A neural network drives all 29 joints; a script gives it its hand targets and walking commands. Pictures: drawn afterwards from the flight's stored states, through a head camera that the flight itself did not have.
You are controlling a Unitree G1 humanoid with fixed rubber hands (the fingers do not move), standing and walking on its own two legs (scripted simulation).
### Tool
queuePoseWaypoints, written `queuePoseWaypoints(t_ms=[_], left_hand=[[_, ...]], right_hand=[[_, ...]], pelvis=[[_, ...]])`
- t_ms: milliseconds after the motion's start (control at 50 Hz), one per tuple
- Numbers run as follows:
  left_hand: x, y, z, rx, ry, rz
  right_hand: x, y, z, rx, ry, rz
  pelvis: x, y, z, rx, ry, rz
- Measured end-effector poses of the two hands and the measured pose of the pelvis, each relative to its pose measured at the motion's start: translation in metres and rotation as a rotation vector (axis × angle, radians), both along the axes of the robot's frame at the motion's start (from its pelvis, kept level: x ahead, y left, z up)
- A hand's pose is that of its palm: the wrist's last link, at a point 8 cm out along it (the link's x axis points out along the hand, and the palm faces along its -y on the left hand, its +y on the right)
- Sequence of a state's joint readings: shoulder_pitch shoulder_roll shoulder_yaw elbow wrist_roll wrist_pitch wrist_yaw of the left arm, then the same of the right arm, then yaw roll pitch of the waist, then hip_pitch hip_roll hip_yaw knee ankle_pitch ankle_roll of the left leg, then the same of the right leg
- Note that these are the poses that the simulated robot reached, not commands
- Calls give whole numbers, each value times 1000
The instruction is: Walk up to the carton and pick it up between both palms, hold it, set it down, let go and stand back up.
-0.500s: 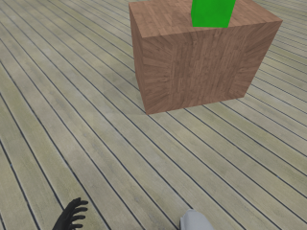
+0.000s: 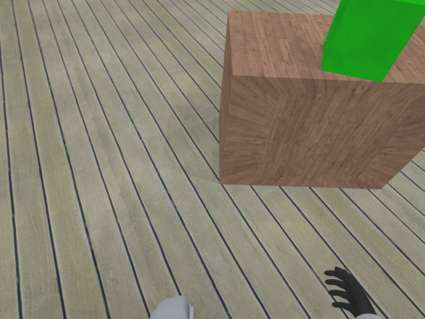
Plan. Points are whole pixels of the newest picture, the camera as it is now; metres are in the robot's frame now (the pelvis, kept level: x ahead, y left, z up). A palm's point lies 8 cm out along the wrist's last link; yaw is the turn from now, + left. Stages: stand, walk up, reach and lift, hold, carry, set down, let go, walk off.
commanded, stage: walk up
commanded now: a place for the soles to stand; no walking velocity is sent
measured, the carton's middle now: (366, 29) +1.01 -0.45 +0.08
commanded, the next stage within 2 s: none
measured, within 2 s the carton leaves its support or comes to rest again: neither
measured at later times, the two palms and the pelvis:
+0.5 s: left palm (185, 240) +0.28 +0.10 -0.09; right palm out of the picture +0.22 -0.44 -0.10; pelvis +0.18 -0.16 +0.00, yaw +0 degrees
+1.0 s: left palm (233, 186) +0.43 -0.01 -0.10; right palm out of the picture +0.38 -0.54 -0.06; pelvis +0.34 -0.27 +0.03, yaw +0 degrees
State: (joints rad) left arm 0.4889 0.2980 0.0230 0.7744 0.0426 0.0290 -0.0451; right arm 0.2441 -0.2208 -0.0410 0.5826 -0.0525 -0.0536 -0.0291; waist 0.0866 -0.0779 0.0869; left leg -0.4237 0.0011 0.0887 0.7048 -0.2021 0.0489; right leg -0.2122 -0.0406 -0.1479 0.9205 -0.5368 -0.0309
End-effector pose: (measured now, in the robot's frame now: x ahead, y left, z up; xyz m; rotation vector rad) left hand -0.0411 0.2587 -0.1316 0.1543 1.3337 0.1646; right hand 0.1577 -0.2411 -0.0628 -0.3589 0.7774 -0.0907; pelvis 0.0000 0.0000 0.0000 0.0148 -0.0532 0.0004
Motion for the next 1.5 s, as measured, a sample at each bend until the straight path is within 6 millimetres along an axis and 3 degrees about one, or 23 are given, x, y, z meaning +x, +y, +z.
queuePoseWaypoints(t_ms=[60,160,240,320,380,440,500,640,740,820,980,1060,1140,1200,1260,1400,1500], left_hand=[[49,-9,3,-8,-9,-67],[159,-29,27,-15,-196,-143],[233,-60,45,-22,-309,-195],[292,-99,53,-7,-370,-245],[323,-127,50,30,-419,-238],[328,-149,46,55,-415,-187],[317,-162,46,69,-351,-121],[292,-183,37,62,-196,-14],[299,-196,10,18,-112,9],[333,-213,1,-8,-57,-57],[459,-259,32,-30,-234,-154],[512,-295,43,-20,-301,-196],[551,-331,42,26,-367,-196],[555,-353,40,46,-373,-146],[545,-368,42,64,-328,-89],[522,-393,32,61,-198,-1],[531,-413,12,18,-142,-5]], right_hand=[[3,-15,5,-13,14,-72],[-21,-54,10,-38,139,-155],[-34,-92,4,-42,231,-207],[-31,-135,-12,-31,289,-243],[-15,-170,-34,-25,330,-237],[15,-192,-47,-9,358,-221],[62,-201,-42,12,318,-182],[172,-204,-14,32,185,-74],[237,-205,-7,10,85,-32],[254,-222,-2,-27,63,-78],[228,-287,7,-60,220,-189],[225,-330,-4,-54,276,-223],[240,-379,-32,-46,325,-225],[267,-401,-44,-30,348,-218],[309,-409,-39,-10,308,-178],[406,-409,-15,22,169,-62],[453,-407,-10,26,85,-16]], pelvis=[[22,-10,7,-7,-8,-13],[56,-35,23,-9,-3,-16],[83,-59,27,-3,8,-20],[115,-93,19,14,10,-25],[143,-125,3,12,10,-21],[162,-147,-3,6,-2,-12],[181,-162,5,5,-7,-1],[229,-190,17,-13,7,16],[266,-201,5,-13,5,27],[289,-213,5,-2,-6,5],[333,-259,25,-8,6,-6],[356,-291,21,5,12,-12],[385,-333,3,1,7,-8],[401,-355,-2,0,-2,3],[416,-370,4,3,-4,15],[451,-399,14,-6,10,34],[470,-412,6,-1,11,45]])
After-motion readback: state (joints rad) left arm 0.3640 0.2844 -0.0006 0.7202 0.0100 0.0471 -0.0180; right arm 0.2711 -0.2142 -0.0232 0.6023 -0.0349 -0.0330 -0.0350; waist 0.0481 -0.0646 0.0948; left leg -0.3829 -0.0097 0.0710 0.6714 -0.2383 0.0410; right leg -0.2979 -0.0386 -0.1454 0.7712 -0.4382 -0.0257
